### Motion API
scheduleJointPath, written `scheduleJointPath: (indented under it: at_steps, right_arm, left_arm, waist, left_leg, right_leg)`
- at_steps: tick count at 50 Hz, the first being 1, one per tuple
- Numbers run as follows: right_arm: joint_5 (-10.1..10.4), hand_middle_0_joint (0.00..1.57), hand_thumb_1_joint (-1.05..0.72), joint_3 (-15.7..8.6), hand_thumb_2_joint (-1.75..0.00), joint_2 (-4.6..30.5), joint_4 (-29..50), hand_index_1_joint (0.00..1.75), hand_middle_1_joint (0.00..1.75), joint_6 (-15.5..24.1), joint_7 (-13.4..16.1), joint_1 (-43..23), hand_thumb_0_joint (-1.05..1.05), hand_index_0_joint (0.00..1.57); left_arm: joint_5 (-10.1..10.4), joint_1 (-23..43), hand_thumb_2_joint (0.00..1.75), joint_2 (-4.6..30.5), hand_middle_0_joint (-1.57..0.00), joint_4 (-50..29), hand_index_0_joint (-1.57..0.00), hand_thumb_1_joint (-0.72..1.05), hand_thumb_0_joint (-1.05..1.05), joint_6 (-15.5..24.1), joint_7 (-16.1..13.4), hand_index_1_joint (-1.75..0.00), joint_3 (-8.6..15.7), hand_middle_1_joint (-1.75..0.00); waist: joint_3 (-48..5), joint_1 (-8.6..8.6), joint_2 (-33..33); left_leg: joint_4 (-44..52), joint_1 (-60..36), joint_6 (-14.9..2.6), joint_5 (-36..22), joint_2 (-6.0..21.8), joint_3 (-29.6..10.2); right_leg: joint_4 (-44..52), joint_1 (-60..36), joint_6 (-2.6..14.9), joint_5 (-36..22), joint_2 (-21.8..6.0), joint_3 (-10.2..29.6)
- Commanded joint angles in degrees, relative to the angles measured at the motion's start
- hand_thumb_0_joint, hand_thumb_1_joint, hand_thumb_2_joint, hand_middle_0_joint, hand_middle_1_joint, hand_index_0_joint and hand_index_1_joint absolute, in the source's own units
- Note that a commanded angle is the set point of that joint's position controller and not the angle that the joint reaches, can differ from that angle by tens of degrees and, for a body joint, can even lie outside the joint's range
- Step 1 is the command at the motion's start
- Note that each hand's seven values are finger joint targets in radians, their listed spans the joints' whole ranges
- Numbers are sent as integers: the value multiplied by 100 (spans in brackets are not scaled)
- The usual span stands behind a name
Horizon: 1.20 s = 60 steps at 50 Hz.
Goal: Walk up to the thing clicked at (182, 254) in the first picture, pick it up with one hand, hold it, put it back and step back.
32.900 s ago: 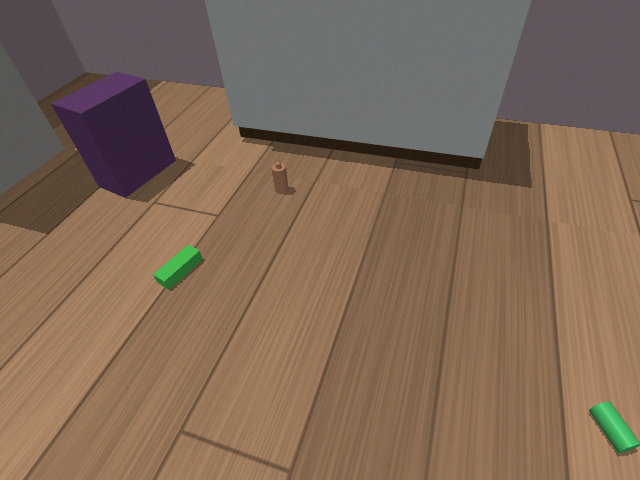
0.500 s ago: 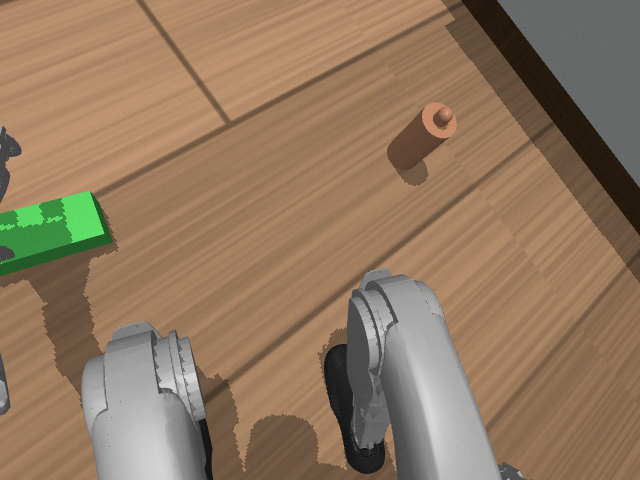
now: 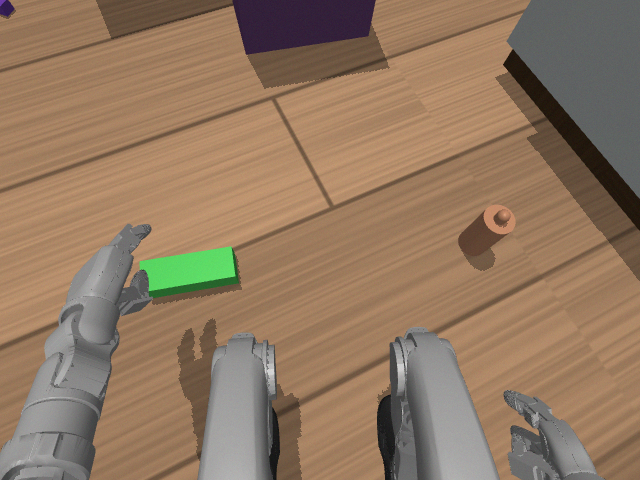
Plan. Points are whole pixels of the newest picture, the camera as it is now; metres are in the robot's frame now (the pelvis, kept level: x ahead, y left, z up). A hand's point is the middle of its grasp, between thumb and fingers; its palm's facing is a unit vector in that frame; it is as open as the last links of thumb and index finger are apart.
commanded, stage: home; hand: left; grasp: from above
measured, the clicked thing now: (190, 272) +0.48 +0.30 -0.43
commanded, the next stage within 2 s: none
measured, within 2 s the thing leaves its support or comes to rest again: neither
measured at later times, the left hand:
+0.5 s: hand (88, 363) +0.26 +0.21 +0.10, palm faces +0.12 -0.96 -0.25, open 7.4 cm
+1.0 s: hand out of the picture +0.21 +0.19 +0.22, palm faces +0.15 -0.97 -0.20, open 7.4 cm
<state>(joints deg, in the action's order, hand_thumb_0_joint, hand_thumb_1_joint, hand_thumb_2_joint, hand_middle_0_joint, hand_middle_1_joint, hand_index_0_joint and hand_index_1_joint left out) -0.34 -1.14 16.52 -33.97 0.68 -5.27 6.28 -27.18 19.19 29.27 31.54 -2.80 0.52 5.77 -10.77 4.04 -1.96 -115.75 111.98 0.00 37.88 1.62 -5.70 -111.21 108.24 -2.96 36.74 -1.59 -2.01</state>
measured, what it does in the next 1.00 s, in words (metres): rises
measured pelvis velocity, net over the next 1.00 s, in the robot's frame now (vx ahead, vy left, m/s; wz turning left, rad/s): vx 0.07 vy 0.00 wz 0.10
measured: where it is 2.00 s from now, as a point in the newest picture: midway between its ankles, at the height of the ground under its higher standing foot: (331, 477)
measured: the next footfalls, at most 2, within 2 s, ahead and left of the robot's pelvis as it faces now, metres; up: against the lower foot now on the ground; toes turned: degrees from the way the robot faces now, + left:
none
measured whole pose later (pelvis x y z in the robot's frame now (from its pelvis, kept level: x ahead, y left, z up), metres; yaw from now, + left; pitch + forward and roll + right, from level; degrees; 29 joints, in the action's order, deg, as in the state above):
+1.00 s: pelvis +0.07 +0.00 +0.26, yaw +5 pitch +10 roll -3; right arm 0.2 2.3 12.4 -30.0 14.0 10.7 15.8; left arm 3.2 -29.1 12.5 -7.2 -27.0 -1.1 2.0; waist -10.3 2.0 -3.2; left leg -57.8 40.2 0.8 27.3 2.3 -3.1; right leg -53.5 37.0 -1.9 26.0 -1.8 -3.5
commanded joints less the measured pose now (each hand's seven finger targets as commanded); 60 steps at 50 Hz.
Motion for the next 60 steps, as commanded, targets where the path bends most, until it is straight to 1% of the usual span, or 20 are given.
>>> scheduleJointPath:
  at_steps: [1,3,5,6,8,10,12,13,18,20,21,22,26,32,35,40,46,47,52,60]
  right_arm:
    - [137,20,-90,-394,-90,930,635,30,30,235,300,395,0,20]
    - [165,20,-90,-380,-90,891,714,30,30,290,404,260,0,20]
    - [183,20,-90,-364,-90,860,815,30,30,346,505,189,0,20]
    - [201,20,-90,-339,-90,814,848,30,30,366,555,150,0,20]
    - [203,20,-90,-288,-90,742,892,30,30,431,648,77,0,20]
    - [233,20,-90,-240,-90,698,915,30,30,490,752,53,0,20]
    - [247,20,-90,-209,-90,638,929,30,30,547,837,76,0,20]
    - [258,20,-90,-149,-90,597,965,30,30,575,886,101,0,20]
    - [291,20,-90,5,-90,439,972,30,30,745,1145,299,0,20]
    - [287,20,-90,45,-90,411,983,30,30,833,1250,356,0,20]
    - [283,20,-90,51,-90,374,992,30,30,878,1301,408,0,20]
    - [277,20,-90,69,-90,364,1030,30,30,923,1356,436,0,20]
    - [240,20,-90,96,-90,306,1045,30,30,1085,1507,640,0,20]
    - [180,20,-90,95,-90,209,1227,30,30,1271,1629,763,0,20]
    - [167,20,-90,93,-90,183,1275,30,30,1355,1670,775,0,20]
    - [120,20,-90,52,-90,233,1300,30,30,1476,1692,730,0,20]
    - [81,20,-90,14,-90,291,1224,30,30,1634,1694,678,0,20]
    - [79,20,-90,9,-90,280,1240,30,30,1657,1693,691,0,20]
    - [60,20,-90,14,-90,290,1221,30,30,1728,1669,581,0,20]
    - [61,20,-90,24,-90,289,1158,30,30,1764,1673,565,0,20]
  left_arm:
    - [714,504,90,767,-20,-1669,-20,90,0,-80,-176,-30,338,-30]
    - [1020,158,90,656,-20,-2052,-20,90,0,-260,-226,-30,392,-30]
    - [1327,-59,90,503,-20,-2539,-20,90,0,-425,-259,-30,318,-30]
    - [1476,-324,90,485,-20,-2455,-20,90,0,-568,-294,-30,362,-30]
    - [1803,-550,90,238,-20,-2815,-20,90,0,-744,-332,-30,249,-30]
    - [2033,-821,90,296,-20,-2958,-20,90,0,-931,-398,-30,411,-30]
    - [2193,-1156,90,14,-20,-3068,-20,90,0,-1099,-427,-30,247,-30]
    - [2306,-1351,90,-53,-20,-3145,-20,90,0,-1193,-455,-30,280,-30]
    - [2741,-2093,90,-437,-20,-3359,-20,90,0,-1567,-555,-30,309,-30]
    - [2879,-2330,90,-526,-20,-3450,-20,90,0,-1665,-557,-30,334,-30]
    - [2917,-2453,90,-646,-20,-3563,-20,90,0,-1699,-547,-30,252,-30]
    - [2969,-2626,90,-611,-20,-3607,-20,90,0,-1737,-557,-30,336,-30]
    - [3068,-3245,90,-822,-20,-3895,-20,90,0,-1846,-533,-30,268,-30]
    - [3064,-4105,90,-1015,-20,-4571,-20,90,0,-1978,-487,-30,107,-30]
    - [3066,-4541,90,-1150,-20,-4765,-20,90,0,-2059,-450,-30,3,-30]
    - [3046,-4683,90,-1148,-20,-5043,-20,90,0,-2142,-328,-30,-59,-30]
    - [3009,-4562,90,-1109,-20,-4884,-20,90,0,-2135,-208,-30,-55,-30]
    - [3001,-4511,90,-1119,-20,-4928,-20,90,0,-2121,-193,-30,-66,-30]
    - [2956,-4503,90,-1060,-20,-4943,-20,90,0,-2073,-164,-30,-5,-30]
    - [2956,-4532,90,-1083,-20,-4982,-20,90,0,-2068,-183,-30,-72,-30]
  waist:
    - [-2868,119,-792]
    - [-2833,33,-805]
    - [-2993,45,-830]
    - [-2862,42,-673]
    - [-2687,134,-647]
    - [-2640,21,-660]
    - [-2475,137,-606]
    - [-2391,77,-590]
    - [-1935,48,-451]
    - [-1853,21,-395]
    - [-1758,55,-463]
    - [-1707,6,-414]
    - [-1357,-10,-397]
    - [-775,-136,-377]
    - [-600,-123,-215]
    - [-230,-87,-127]
    - [-62,-90,78]
    - [-110,-49,39]
    - [-82,-168,-129]
    - [-252,-165,-15]
  left_leg:
    - [2399,-3174,-122,-133,-37,-45]
    - [2692,-3486,-107,-35,-31,-57]
    - [2931,-3908,-96,-172,-30,-34]
    - [2993,-3962,-113,-211,-41,23]
    - [3263,-4124,-122,-155,-59,62]
    - [3537,-4486,-106,-230,-51,41]
    - [3814,-4763,-90,-334,-51,-8]
    - [3964,-4928,-80,-347,-39,-41]
    - [4686,-5602,-55,-728,-25,-95]
    - [4932,-5896,-48,-934,-14,-83]
    - [5059,-6030,-37,-1130,-13,-44]
    - [5146,-6144,-52,-1183,-34,12]
    - [5661,-6692,-23,-1671,-38,62]
    - [6408,-7264,2,-1751,-60,153]
    - [6587,-7457,-8,-1932,-64,176]
    - [6773,-7601,-47,-1935,-102,273]
    - [6820,-7668,-68,-1964,-134,314]
    - [6791,-7708,-72,-2017,-149,344]
    - [6892,-7741,-42,-1806,-146,311]
    - [6784,-7787,-59,-2027,-164,341]
  right_leg:
    - [1768,-2010,444,-507,167,-228]
    - [2043,-2267,442,-412,155,-170]
    - [2327,-2595,440,-490,157,-132]
    - [2522,-2786,427,-497,156,-96]
    - [2868,-3117,413,-432,149,-44]
    - [3106,-3389,413,-471,145,-16]
    - [3366,-3643,400,-569,143,-16]
    - [3498,-3800,401,-585,140,-13]
    - [4254,-4696,379,-929,163,-22]
    - [4505,-5039,371,-1105,174,-37]
    - [4634,-5243,375,-1264,183,-35]
    - [4819,-5457,369,-1304,191,-36]
    - [5341,-6110,350,-1697,220,-72]
    - [6077,-6805,317,-1747,277,-168]
    - [6300,-7039,311,-1865,308,-221]
    - [6585,-7189,292,-1810,318,-261]
    - [6677,-7245,266,-1788,297,-270]
    - [6669,-7255,269,-1854,275,-244]
    - [6652,-7253,273,-1669,271,-269]
    - [6646,-7378,261,-1900,247,-223]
